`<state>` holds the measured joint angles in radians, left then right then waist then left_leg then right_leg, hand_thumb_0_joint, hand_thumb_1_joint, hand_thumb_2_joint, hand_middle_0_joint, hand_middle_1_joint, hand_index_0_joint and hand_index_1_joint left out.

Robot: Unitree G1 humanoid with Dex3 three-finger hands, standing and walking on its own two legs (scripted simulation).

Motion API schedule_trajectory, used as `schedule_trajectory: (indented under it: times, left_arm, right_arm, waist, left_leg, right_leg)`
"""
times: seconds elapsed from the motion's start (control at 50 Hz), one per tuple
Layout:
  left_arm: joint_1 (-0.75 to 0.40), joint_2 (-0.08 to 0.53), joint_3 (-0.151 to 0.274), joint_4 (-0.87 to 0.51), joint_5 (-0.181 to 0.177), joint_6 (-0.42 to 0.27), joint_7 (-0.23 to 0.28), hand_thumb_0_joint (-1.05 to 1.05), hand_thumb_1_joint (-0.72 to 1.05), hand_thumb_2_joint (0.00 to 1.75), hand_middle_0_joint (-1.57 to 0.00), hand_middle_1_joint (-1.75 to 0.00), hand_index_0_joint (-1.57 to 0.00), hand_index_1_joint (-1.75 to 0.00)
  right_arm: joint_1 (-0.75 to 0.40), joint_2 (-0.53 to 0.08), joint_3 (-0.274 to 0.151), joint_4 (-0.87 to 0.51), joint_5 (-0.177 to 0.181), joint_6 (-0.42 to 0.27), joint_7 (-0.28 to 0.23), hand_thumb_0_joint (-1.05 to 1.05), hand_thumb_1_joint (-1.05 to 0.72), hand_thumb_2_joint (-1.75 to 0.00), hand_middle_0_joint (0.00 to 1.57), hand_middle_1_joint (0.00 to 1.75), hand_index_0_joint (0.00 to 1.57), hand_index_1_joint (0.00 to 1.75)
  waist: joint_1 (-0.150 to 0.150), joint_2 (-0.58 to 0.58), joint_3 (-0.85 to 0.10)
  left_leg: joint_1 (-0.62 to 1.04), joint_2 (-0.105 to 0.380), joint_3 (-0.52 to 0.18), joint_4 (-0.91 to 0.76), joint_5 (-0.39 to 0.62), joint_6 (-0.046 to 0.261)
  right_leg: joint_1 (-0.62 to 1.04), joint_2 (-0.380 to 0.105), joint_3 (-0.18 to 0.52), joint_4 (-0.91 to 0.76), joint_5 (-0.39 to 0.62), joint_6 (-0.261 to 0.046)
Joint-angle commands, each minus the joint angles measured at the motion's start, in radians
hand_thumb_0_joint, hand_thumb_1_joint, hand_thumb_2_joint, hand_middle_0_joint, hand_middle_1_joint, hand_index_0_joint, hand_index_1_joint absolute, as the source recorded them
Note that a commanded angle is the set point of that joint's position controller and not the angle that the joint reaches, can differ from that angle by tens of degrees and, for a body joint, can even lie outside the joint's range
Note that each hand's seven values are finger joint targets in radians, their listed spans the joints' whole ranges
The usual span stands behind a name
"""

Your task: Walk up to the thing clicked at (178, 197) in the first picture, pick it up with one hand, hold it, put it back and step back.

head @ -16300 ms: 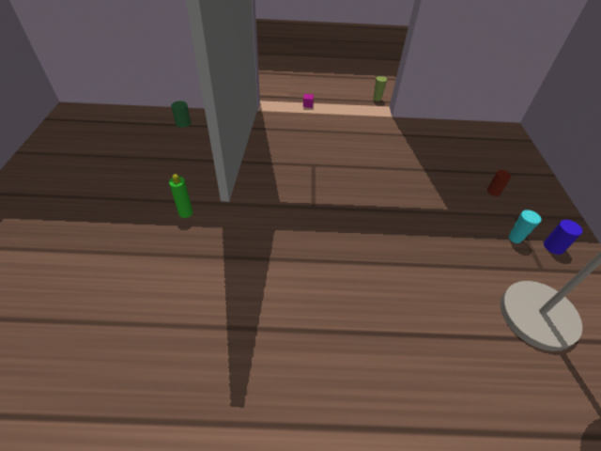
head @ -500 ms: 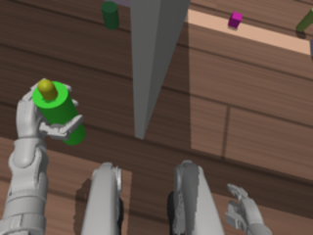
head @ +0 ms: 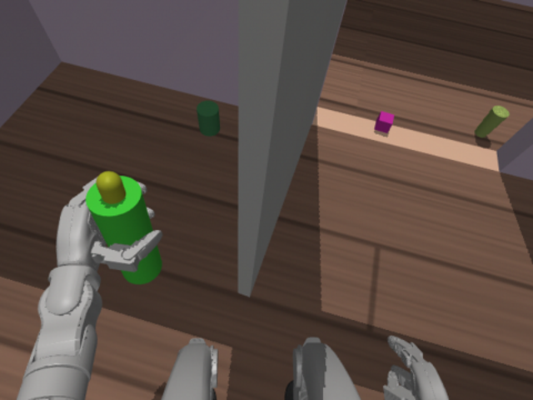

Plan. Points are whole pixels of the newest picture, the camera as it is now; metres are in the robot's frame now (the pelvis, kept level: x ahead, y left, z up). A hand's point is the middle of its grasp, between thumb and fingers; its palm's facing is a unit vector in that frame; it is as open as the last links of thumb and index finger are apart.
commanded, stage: lift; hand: left
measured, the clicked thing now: (127, 229) +0.36 +0.19 +0.01
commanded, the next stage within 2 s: hold in 0.92 s
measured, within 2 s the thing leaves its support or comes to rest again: neither
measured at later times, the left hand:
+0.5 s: hand (128, 206) +0.35 +0.17 +0.09, palm faces +0.08 -1.00 -0.02, open 9.1 cm
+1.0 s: hand (130, 187) +0.36 +0.16 +0.12, palm faces +0.07 -1.00 +0.00, open 9.1 cm
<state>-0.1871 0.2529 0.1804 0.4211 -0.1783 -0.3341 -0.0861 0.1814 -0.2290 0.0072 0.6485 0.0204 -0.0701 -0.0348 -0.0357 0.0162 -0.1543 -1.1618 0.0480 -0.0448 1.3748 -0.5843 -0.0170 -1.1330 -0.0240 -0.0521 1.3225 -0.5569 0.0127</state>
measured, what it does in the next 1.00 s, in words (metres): rises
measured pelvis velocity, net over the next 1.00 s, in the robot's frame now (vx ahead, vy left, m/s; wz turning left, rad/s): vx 0.03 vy -0.01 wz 0.01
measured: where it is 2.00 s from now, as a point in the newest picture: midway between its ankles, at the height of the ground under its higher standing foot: outside the picture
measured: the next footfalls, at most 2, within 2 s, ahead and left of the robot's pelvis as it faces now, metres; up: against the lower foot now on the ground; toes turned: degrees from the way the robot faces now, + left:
none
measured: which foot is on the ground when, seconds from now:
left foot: down 0.00-1.00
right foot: down 0.00-1.00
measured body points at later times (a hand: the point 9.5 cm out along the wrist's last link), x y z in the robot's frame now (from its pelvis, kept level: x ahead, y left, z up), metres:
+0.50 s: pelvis +0.01 -0.01 +0.06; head +0.09 +0.00 +0.51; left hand +0.34 +0.22 +0.09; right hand +0.15 -0.25 -0.05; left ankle +0.03 +0.12 -0.61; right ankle +0.04 -0.13 -0.61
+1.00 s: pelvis +0.03 -0.01 +0.09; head +0.09 +0.00 +0.53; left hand +0.35 +0.21 +0.12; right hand +0.15 -0.26 -0.03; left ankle +0.03 +0.12 -0.61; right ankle +0.04 -0.13 -0.61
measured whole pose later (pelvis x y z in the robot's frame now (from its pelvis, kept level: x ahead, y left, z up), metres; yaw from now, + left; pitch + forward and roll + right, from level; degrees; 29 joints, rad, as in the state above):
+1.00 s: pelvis +0.03 -0.01 +0.09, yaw +1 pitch +9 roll -1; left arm -0.15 0.20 0.15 0.50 -0.18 -0.36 -0.10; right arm 0.23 -0.22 0.01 0.68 0.00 -0.04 -0.05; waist -0.03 0.01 -0.05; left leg -0.63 0.05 -0.01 0.92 -0.45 -0.03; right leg -0.62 -0.02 -0.04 0.89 -0.43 0.00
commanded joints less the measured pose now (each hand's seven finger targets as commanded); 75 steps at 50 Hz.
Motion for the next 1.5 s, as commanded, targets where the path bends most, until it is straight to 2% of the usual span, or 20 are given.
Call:
schedule_trajectory:
  times: [0.0, 0.08, 0.22, 0.24, 0.52, 0.54, 0.58, 0.6, 0.66, 0.68, 0.72, 0.82, 0.84, 0.88, 1.1, 1.28, 1.3, 1.38, 1.42, 1.48]
  left_arm:
    - [-0.290, 0.130, 0.038, -0.291, -0.036, -0.110, -0.015, 0.00, 0.30, 1.24, -1.25, -1.35, -1.27, -1.35]
    - [-0.276, 0.141, 0.064, -0.247, -0.033, -0.114, -0.013, 0.00, 0.32, 1.25, -1.26, -1.37, -1.28, -1.36]
    - [-0.299, 0.133, 0.054, -0.289, -0.041, -0.126, -0.002, 0.00, 0.29, 1.26, -1.26, -1.38, -1.28, -1.38]
    - [-0.299, 0.116, 0.029, -0.279, -0.035, -0.125, -0.003, 0.00, 0.30, 1.26, -1.25, -1.37, -1.27, -1.37]
    - [-0.338, 0.135, 0.049, -0.284, -0.029, -0.140, -0.007, 0.00, 0.30, 1.27, -1.23, -1.37, -1.25, -1.37]
    - [-0.269, 0.105, 0.039, -0.190, -0.026, -0.130, -0.013, 0.00, 0.31, 1.26, -1.23, -1.36, -1.24, -1.36]
    - [-0.291, 0.095, 0.033, -0.217, -0.032, -0.138, -0.018, 0.00, 0.33, 1.27, -1.23, -1.37, -1.25, -1.37]
    - [-0.313, 0.127, 0.062, -0.243, -0.034, -0.143, -0.013, 0.00, 0.33, 1.28, -1.23, -1.37, -1.24, -1.37]
    - [-0.322, 0.122, 0.050, -0.262, -0.033, -0.145, -0.012, 0.00, 0.31, 1.28, -1.25, -1.39, -1.26, -1.39]
    - [-0.237, 0.064, 0.019, -0.154, -0.031, -0.130, -0.016, 0.00, 0.32, 1.28, -1.24, -1.38, -1.25, -1.38]
    - [-0.343, 0.117, 0.052, -0.262, -0.031, -0.147, -0.009, 0.00, 0.32, 1.28, -1.24, -1.37, -1.25, -1.38]
    - [-0.335, 0.106, 0.041, -0.263, -0.031, -0.145, -0.012, 0.00, 0.35, 1.29, -1.25, -1.39, -1.26, -1.39]
    - [-0.286, 0.068, 0.021, -0.200, -0.033, -0.139, -0.016, 0.00, 0.32, 1.30, -1.25, -1.40, -1.27, -1.40]
    - [-0.307, 0.118, 0.058, -0.236, -0.033, -0.143, -0.014, 0.00, 0.28, 1.29, -1.26, -1.40, -1.27, -1.40]
    - [-0.308, 0.073, 0.023, -0.252, -0.033, -0.142, -0.011, 0.00, 0.34, 1.20, -1.26, -1.37, -1.28, -1.36]
    - [-0.308, 0.110, 0.048, -0.289, -0.019, -0.144, 0.005, 0.00, 0.32, 1.19, -1.26, -1.37, -1.28, -1.36]
    - [-0.248, 0.053, 0.017, -0.210, -0.022, -0.133, 0.003, 0.00, 0.33, 1.20, -1.26, -1.37, -1.28, -1.36]
    - [-0.363, 0.119, 0.038, -0.338, -0.017, -0.144, 0.012, 0.00, 0.33, 1.20, -1.26, -1.38, -1.28, -1.37]
    - [-0.265, 0.061, 0.004, -0.242, -0.016, -0.126, 0.007, 0.00, 0.31, 1.19, -1.26, -1.37, -1.28, -1.36]
    - [-0.286, 0.067, 0.011, -0.253, -0.017, -0.125, 0.006, 0.00, 0.30, 1.19, -1.24, -1.37, -1.26, -1.36]
  right_arm:
    - [0.046, -0.144, -0.055, -0.091, 0.002, -0.035, -0.009, 0.00, -0.89, -0.90, 0.20, 0.30, 0.20, 0.30]
    - [0.040, -0.152, -0.056, -0.098, -0.001, -0.031, -0.007, 0.00, -0.89, -0.90, 0.20, 0.30, 0.20, 0.30]
    - [0.049, -0.139, -0.048, -0.098, -0.004, -0.034, -0.012, 0.00, -0.90, -0.90, 0.20, 0.30, 0.20, 0.30]
    - [0.051, -0.139, -0.046, -0.101, -0.004, -0.031, -0.013, 0.00, -0.90, -0.90, 0.20, 0.30, 0.20, 0.30]
    - [0.043, -0.125, -0.046, -0.093, -0.013, -0.024, -0.026, 0.00, -0.89, -0.90, 0.20, 0.30, 0.20, 0.30]
    - [0.044, -0.126, -0.045, -0.092, -0.015, -0.020, -0.028, 0.00, -0.89, -0.90, 0.20, 0.30, 0.20, 0.30]
    - [0.042, -0.122, -0.044, -0.095, -0.017, -0.020, -0.025, 0.00, -0.90, -0.90, 0.20, 0.30, 0.20, 0.30]
    - [0.050, -0.126, -0.049, -0.085, -0.015, -0.020, -0.027, 0.00, -0.90, -0.90, 0.20, 0.30, 0.20, 0.30]
    - [0.049, -0.122, -0.046, -0.085, -0.018, -0.017, -0.028, 0.00, -0.90, -0.90, 0.20, 0.30, 0.20, 0.30]
    - [0.048, -0.124, -0.044, -0.087, -0.018, -0.016, -0.028, 0.00, -0.90, -0.90, 0.20, 0.30, 0.20, 0.30]
    - [0.053, -0.129, -0.049, -0.080, -0.020, -0.014, -0.028, 0.00, -0.90, -0.90, 0.20, 0.30, 0.20, 0.30]
    - [0.055, -0.127, -0.049, -0.075, -0.023, -0.009, -0.032, 0.00, -0.90, -0.90, 0.20, 0.30, 0.20, 0.30]
    - [0.045, -0.124, -0.045, -0.086, -0.024, -0.007, -0.031, 0.00, -0.90, -0.90, 0.20, 0.30, 0.20, 0.30]
    - [0.058, -0.128, -0.050, -0.074, -0.023, -0.007, -0.033, 0.00, -0.91, -0.90, 0.20, 0.30, 0.20, 0.30]
    - [0.046, -0.124, -0.054, -0.089, -0.022, 0.006, -0.028, 0.00, -0.91, -0.90, 0.20, 0.30, 0.20, 0.30]
    - [0.048, -0.119, -0.053, -0.083, -0.024, 0.010, -0.029, 0.00, -0.91, -0.90, 0.20, 0.30, 0.20, 0.30]
    - [0.037, -0.118, -0.050, -0.096, -0.022, 0.009, -0.025, 0.00, -0.91, -0.90, 0.20, 0.30, 0.20, 0.30]
    - [0.038, -0.126, -0.055, -0.085, -0.021, 0.005, -0.030, 0.00, -0.91, -0.90, 0.20, 0.30, 0.20, 0.30]
    - [0.033, -0.117, -0.049, -0.093, -0.022, 0.004, -0.027, 0.00, -0.91, -0.90, 0.20, 0.30, 0.20, 0.30]
    - [0.028, -0.120, -0.050, -0.093, -0.022, 0.003, -0.028, 0.00, -0.91, -0.90, 0.20, 0.30, 0.20, 0.30]
  waist:
    - [-0.001, 0.085, -0.404]
    - [0.012, 0.070, -0.363]
    - [0.010, 0.051, -0.344]
    - [0.002, 0.047, -0.346]
    - [0.011, 0.057, -0.272]
    - [0.003, 0.034, -0.255]
    - [0.003, 0.011, -0.256]
    - [0.010, 0.027, -0.277]
    - [0.010, 0.042, -0.271]
    - [-0.005, -0.001, -0.249]
    - [0.004, 0.057, -0.273]
    - [0.003, 0.048, -0.268]
    - [-0.005, 0.000, -0.249]
    - [0.013, 0.029, -0.268]
    - [0.004, 0.016, -0.219]
    - [0.012, 0.025, -0.219]
    - [0.002, -0.006, -0.184]
    - [0.008, 0.052, -0.203]
    - [0.000, 0.020, -0.176]
    - [0.007, 0.026, -0.186]
  left_leg:
    - [0.397, -0.033, -0.008, -0.262, 0.286, 0.017]
    - [0.425, -0.033, -0.001, -0.309, 0.304, 0.018]
    - [0.494, -0.035, 0.004, -0.388, 0.295, 0.018]
    - [0.504, -0.035, 0.007, -0.396, 0.301, 0.018]
    - [0.598, -0.040, 0.037, -0.500, 0.324, 0.019]
    - [0.606, -0.039, 0.035, -0.507, 0.329, 0.018]
    - [0.595, -0.040, 0.035, -0.510, 0.342, 0.021]
    - [0.609, -0.040, 0.040, -0.512, 0.360, 0.021]
    - [0.632, -0.042, 0.047, -0.522, 0.385, 0.021]
    - [0.637, -0.038, 0.042, -0.525, 0.400, 0.021]
    - [0.673, -0.037, 0.042, -0.534, 0.425, 0.017]
    - [0.713, -0.035, 0.040, -0.553, 0.451, 0.014]
    - [0.688, -0.037, 0.040, -0.552, 0.445, 0.019]
    - [0.699, -0.039, 0.046, -0.555, 0.467, 0.020]
    - [0.736, -0.035, 0.044, -0.598, 0.449, 0.014]
    - [0.750, -0.040, 0.053, -0.613, 0.450, 0.016]
    - [0.741, -0.038, 0.049, -0.622, 0.430, 0.016]
    - [0.772, -0.038, 0.050, -0.636, 0.430, 0.014]
    - [0.758, -0.038, 0.048, -0.640, 0.427, 0.015]
    - [0.774, -0.037, 0.049, -0.645, 0.440, 0.014]
  right_leg:
    - [0.267, 0.027, 0.011, -0.230, 0.290, -0.035]
    - [0.317, 0.027, 0.009, -0.276, 0.307, -0.034]
    - [0.414, 0.028, 0.010, -0.347, 0.306, -0.029]
    - [0.425, 0.027, 0.013, -0.358, 0.314, -0.028]
    - [0.567, 0.024, 0.029, -0.481, 0.356, -0.021]
    - [0.563, 0.027, 0.022, -0.486, 0.356, -0.022]
    - [0.600, 0.027, 0.022, -0.495, 0.374, -0.018]
    - [0.616, 0.025, 0.028, -0.499, 0.397, -0.018]
    - [0.643, 0.022, 0.034, -0.511, 0.427, -0.016]
    - [0.630, 0.029, 0.025, -0.511, 0.436, -0.017]
    - [0.632, 0.026, 0.026, -0.509, 0.455, -0.022]
    - [0.652, 0.030, 0.022, -0.526, 0.469, -0.023]
    - [0.675, 0.031, 0.021, -0.535, 0.475, -0.017]
    - [0.699, 0.026, 0.028, -0.538, 0.505, -0.017]
    - [0.710, 0.031, 0.019, -0.569, 0.472, -0.019]
    - [0.746, 0.027, 0.024, -0.591, 0.481, -0.016]
    - [0.734, 0.031, 0.019, -0.596, 0.460, -0.016]
    - [0.738, 0.027, 0.022, -0.606, 0.457, -0.020]
    - [0.737, 0.030, 0.018, -0.609, 0.456, -0.018]
    - [0.746, 0.029, 0.017, -0.615, 0.464, -0.019]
